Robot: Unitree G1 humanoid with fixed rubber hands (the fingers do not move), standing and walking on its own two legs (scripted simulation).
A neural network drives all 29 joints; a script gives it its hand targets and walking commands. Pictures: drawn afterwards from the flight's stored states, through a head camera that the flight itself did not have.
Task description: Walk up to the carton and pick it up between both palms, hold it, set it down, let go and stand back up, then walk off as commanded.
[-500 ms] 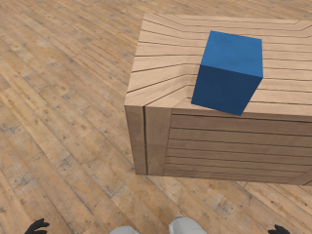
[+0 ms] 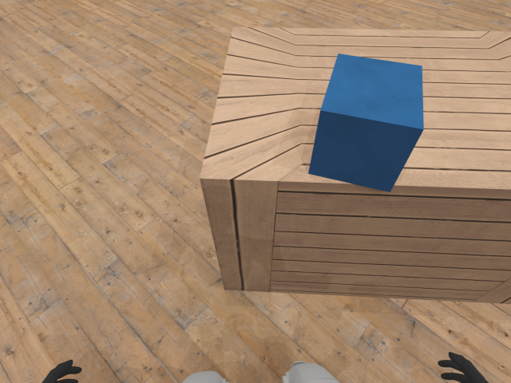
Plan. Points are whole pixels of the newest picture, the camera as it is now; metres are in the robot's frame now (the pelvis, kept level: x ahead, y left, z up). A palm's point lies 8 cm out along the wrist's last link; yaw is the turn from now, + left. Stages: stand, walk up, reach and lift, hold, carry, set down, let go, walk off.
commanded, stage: walk up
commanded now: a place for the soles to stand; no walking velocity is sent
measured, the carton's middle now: (363, 121) +0.63 -0.23 +0.03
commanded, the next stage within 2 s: none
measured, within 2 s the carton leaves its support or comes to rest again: neither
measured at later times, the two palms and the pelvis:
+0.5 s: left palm out of the picture +0.11 +0.32 -0.07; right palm out of the picture +0.13 -0.33 -0.08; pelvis +0.03 -0.01 +0.00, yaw +0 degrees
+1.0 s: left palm out of the picture +0.11 +0.33 -0.08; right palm out of the picture +0.14 -0.32 -0.07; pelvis +0.01 +0.01 +0.00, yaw -1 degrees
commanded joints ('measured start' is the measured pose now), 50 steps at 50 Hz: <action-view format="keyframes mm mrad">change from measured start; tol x32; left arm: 1 3 333 80 -7 36 -14 17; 50 -62 201 31 -7 9 -3 12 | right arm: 1 11 -192 -65 -30 9 -12 10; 50 5 -278 -80 -11 10 -44 0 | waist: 1 -9 -175 -36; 50 -72 123 -30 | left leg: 1 -134 9 -137 -10 -21 14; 6 271 366 -615 -663 -28 112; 14 317 225 -231 -333 922 144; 18 -76 67 -53 89 678 42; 20 -299 -41 -142 232 -119 -3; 32 263 347 -492 -567 332 129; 38 -19 191 -179 -335 508 143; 44 -99 -9 -98 -10 -88 17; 50 104 382 -541 -642 -53 209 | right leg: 1 -25 -304 593 -385 -41 -248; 7 -433 -14 48 214 -169 -1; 16 -89 -41 -162 -179 60 -39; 19 446 -328 590 -288 426 -244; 28 -28 -245 509 -328 145 -217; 31 -211 -65 156 89 263 -53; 32 -306 50 -5 159 -131 -8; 38 69 -41 -91 -122 15 -33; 45 -38 -318 582 -357 157 -263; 50 -296 3 -20 179 -174 -12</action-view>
